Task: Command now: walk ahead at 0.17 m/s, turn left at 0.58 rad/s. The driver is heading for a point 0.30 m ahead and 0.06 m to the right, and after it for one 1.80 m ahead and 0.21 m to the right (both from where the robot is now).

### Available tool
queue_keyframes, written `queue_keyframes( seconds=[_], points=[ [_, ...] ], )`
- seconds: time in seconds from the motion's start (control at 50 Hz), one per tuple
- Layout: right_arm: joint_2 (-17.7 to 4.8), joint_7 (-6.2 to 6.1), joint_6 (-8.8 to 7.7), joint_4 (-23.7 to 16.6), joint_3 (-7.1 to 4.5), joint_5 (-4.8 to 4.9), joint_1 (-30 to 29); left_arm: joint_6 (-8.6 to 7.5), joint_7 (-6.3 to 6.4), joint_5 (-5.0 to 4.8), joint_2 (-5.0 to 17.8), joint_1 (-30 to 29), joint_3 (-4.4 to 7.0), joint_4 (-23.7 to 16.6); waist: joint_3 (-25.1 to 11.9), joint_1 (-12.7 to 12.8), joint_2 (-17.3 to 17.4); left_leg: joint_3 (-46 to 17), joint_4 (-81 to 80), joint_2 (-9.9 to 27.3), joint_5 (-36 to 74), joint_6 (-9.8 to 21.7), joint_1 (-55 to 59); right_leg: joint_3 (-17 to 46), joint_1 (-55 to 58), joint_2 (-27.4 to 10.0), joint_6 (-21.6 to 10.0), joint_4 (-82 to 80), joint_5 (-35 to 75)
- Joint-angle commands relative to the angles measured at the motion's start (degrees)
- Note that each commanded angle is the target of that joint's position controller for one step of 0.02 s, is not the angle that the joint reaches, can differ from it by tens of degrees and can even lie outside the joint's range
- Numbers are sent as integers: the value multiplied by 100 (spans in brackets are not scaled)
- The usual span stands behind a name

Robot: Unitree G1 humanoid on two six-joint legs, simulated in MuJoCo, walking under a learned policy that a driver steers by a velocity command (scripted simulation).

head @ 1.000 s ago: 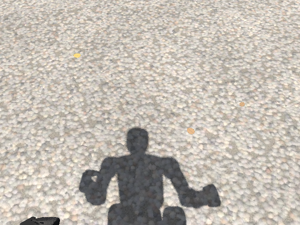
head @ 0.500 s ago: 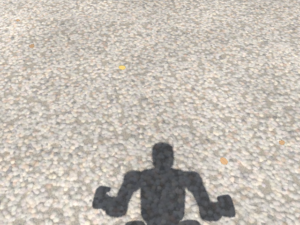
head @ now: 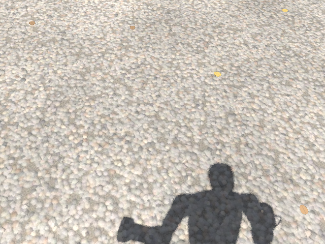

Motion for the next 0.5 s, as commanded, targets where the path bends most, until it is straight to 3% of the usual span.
queue_keyframes(
  seconds=[0.02,0.04,0.06,0.08,0.12,0.16,0.22,0.28,0.32,0.4,0.44,0.46,0.48,0.5],
  points=[
    [-1230,21,-382,-174,-365,-82,1255,-269,-57,-4,554,-731,103,-793,-880,-722,1202,-3923,-2027,2165,-1123,1828,2299,1149,-3115,450,-19,2644,-1046],
    [-996,14,-482,-116,-267,-72,1062,-332,-112,-111,705,-783,155,-797,-501,-545,1144,-3511,-2153,1910,-1801,1514,1970,1232,-3152,296,-171,2470,-434],
    [-903,-17,-514,-146,-230,-47,823,-373,-110,-73,742,-682,190,-665,-288,-393,900,-3161,-2183,1659,-1779,1264,1724,1216,-3051,193,-197,2228,62],
    [-826,-57,-511,-167,-181,-34,643,-404,-101,13,760,-638,199,-617,-191,-299,951,-2874,-2241,1459,-1466,1148,1542,1218,-2894,173,-146,1885,497],
    [-824,-127,-553,-208,-148,-126,627,-493,-138,63,606,-551,164,-493,-244,-210,910,-2488,-2336,1173,-735,1067,1326,1108,-2474,311,-46,1518,1237],
    [-879,-167,-608,-140,-166,-120,781,-550,-141,54,474,-622,114,-421,-272,-253,770,-2216,-2299,1052,-157,1033,1301,1078,-2287,428,53,835,1686],
    [-950,-192,-628,7,-185,-71,932,-583,-173,18,298,-818,16,-395,-230,-346,950,-1921,-2248,938,85,934,1143,1068,-1881,549,183,-219,2119],
    [-970,-151,-661,200,-174,-51,1177,-614,-257,-41,251,-1103,-68,-419,-124,-578,981,-1795,-2226,1062,190,916,1083,983,-1587,494,190,-739,2374],
    [-947,-124,-648,315,-149,-88,1252,-628,-294,-32,256,-1267,-104,-483,41,-645,912,-1715,-2057,1139,895,907,1194,941,-1568,492,73,-957,2293],
    [-962,-158,-544,433,-145,-98,1146,-658,-365,-4,411,-873,-71,-420,-228,-409,955,-1490,-1328,1230,2762,680,1522,744,-924,656,-294,-1230,2069],
    [-809,-210,-534,414,-85,-105,1051,-661,-327,63,632,-101,34,-199,-769,17,687,-1017,-177,738,3813,311,1409,798,378,720,-598,-1689,2972],
    [-623,-251,-557,239,-3,-267,1165,-655,-299,122,1097,422,114,-200,-1498,77,-121,-711,1160,324,2529,-46,629,2009,1716,-238,-1060,-1428,4801],
    [-396,-262,-584,195,77,-331,1662,-564,-288,83,1332,642,160,-122,-1986,-106,-1395,-455,3091,-468,-1302,-552,-1030,3860,3015,-1347,-2167,-1618,5262],
    [-799,-236,-601,229,6,-246,1525,-514,-299,-106,986,729,88,-124,-1984,80,-990,-872,3738,-364,-2043,-627,-1498,4298,2932,-1328,-2222,-2020,4395]
  ],
)
Next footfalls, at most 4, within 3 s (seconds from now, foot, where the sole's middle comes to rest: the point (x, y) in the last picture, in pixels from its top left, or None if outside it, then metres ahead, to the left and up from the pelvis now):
0.44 right None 0.30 -0.09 -0.76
0.90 left None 0.34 0.13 -0.76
1.32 right None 0.24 -0.12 -0.76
1.72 left None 0.34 0.10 -0.76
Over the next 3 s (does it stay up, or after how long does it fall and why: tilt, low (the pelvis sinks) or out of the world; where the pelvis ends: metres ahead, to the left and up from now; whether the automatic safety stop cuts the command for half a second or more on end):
stays up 0.66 -0.16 0.01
